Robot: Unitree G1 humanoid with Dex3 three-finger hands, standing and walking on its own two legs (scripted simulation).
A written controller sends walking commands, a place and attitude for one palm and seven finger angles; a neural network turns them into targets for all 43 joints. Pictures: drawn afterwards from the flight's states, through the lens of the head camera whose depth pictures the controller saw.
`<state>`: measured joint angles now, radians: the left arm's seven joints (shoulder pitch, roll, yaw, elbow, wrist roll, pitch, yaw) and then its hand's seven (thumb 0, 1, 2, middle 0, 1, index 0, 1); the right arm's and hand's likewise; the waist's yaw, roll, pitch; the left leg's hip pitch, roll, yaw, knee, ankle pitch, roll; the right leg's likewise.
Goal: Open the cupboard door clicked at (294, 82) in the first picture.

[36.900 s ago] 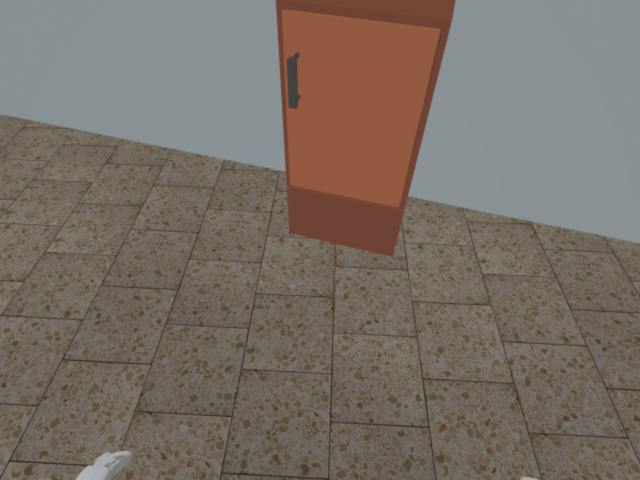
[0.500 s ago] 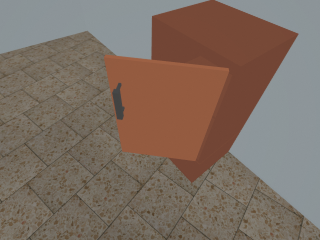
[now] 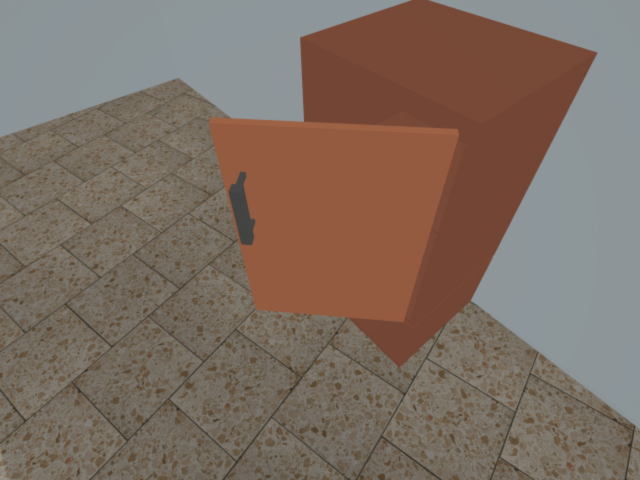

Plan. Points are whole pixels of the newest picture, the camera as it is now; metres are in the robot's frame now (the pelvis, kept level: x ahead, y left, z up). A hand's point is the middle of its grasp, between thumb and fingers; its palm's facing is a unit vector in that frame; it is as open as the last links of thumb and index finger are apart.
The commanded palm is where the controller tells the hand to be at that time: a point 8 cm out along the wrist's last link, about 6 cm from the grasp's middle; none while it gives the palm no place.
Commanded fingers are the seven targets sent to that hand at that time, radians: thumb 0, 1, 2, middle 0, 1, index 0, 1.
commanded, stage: look again from close up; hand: left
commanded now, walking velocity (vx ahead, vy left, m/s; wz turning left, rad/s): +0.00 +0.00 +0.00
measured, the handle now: (244, 208) +0.59 +0.18 -0.04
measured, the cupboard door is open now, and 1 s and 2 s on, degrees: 44 44 44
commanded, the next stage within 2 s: shuffle to correct the standing spot in 0.14 s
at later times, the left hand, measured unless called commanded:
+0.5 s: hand out of the picture -0.01 +0.17 -0.18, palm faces +0.03 -0.98 -0.17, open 7.4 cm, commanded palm none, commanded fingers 0.00 0.90 0.90 -0.20 -0.30 -0.20 -0.30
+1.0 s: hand out of the picture +0.08 +0.17 -0.17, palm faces -0.03 -0.97 -0.24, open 7.4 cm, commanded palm none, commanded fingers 0.00 0.90 0.90 -0.20 -0.30 -0.20 -0.30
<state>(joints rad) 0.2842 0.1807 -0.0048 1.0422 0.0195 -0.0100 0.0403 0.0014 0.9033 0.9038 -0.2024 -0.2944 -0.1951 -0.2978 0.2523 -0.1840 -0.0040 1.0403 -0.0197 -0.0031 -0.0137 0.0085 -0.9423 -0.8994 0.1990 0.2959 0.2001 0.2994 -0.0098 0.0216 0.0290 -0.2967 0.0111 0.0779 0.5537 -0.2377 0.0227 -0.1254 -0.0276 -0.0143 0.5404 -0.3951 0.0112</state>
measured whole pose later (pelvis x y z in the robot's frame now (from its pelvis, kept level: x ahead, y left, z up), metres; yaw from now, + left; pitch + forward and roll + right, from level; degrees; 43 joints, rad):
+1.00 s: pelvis +0.01 -0.01 +0.00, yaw -1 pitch -2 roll +0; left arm 0.24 0.17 0.00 0.97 0.03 -0.02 0.06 0.00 0.90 0.90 -0.20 -0.29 -0.20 -0.30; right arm 0.19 -0.18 -0.03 0.98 -0.01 0.01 -0.02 0.01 -0.92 -0.90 0.20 0.30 0.20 0.30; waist -0.03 0.01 0.06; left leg -0.29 0.04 0.06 0.60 -0.30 0.01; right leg -0.21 0.01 -0.06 0.59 -0.34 -0.04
